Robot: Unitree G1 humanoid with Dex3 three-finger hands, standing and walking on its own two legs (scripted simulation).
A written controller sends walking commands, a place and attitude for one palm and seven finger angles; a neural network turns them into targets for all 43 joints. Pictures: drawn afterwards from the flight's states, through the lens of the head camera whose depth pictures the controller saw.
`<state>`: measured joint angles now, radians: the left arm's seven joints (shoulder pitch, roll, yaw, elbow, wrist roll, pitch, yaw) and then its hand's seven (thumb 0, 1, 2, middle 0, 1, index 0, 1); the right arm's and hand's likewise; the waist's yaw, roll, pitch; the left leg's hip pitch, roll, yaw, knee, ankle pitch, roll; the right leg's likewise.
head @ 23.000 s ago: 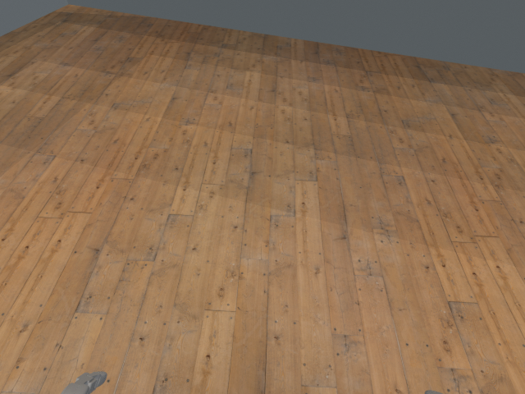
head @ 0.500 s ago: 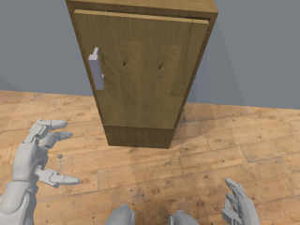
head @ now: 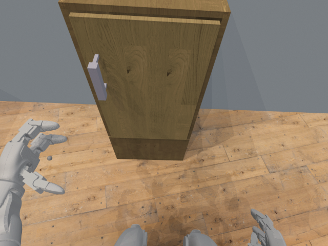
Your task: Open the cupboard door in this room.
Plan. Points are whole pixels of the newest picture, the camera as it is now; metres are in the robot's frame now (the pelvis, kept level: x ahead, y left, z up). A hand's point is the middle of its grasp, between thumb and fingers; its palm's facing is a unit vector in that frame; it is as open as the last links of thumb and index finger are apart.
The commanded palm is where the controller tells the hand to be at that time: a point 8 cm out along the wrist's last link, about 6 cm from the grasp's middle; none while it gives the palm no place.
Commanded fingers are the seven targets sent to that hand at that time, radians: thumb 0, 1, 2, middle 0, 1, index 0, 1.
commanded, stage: raise the hand with hooked fingers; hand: left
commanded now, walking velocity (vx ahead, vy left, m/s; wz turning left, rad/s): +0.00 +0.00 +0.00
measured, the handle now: (99, 77) +0.56 +0.23 +0.03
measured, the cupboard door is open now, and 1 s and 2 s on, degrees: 0 0 0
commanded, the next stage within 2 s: move the hooked fingers beside the handle in 0.34 s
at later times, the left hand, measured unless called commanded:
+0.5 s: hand (52, 159) +0.28 +0.27 +0.05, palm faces +0.07 -1.00 -0.04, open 14.0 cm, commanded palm +0.27 +0.31 +0.05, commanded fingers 0.00 -0.50 0.30 -0.30 -1.20 -0.30 -1.20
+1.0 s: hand (59, 130) +0.36 +0.28 +0.05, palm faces +0.05 -1.00 -0.04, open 14.0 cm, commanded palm +0.34 +0.32 +0.04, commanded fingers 0.00 -0.50 0.30 -0.30 -1.20 -0.30 -1.20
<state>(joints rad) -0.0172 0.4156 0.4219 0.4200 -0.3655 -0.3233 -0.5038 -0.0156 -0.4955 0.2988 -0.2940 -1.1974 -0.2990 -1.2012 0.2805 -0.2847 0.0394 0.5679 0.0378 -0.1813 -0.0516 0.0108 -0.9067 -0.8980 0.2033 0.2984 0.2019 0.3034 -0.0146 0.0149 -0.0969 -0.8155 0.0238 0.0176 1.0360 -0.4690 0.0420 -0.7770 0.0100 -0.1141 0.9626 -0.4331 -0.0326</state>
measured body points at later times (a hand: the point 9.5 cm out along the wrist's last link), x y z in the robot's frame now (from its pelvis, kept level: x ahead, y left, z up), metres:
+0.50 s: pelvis +0.00 -0.01 +0.00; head +0.07 +0.00 +0.44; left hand +0.28 +0.32 +0.05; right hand +0.16 -0.25 -0.09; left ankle +0.02 +0.09 -0.67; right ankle +0.02 -0.11 -0.67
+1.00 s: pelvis +0.00 +0.00 -0.01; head +0.10 +0.02 +0.43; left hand +0.35 +0.33 +0.05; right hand +0.11 -0.27 -0.10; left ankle +0.02 +0.09 -0.67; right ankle +0.02 -0.11 -0.67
